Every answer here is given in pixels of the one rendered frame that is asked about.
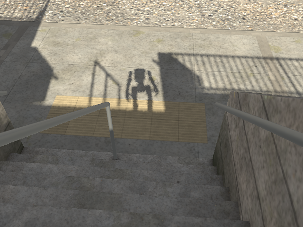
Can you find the stairs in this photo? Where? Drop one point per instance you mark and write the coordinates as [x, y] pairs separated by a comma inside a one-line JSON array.
[[52, 187]]

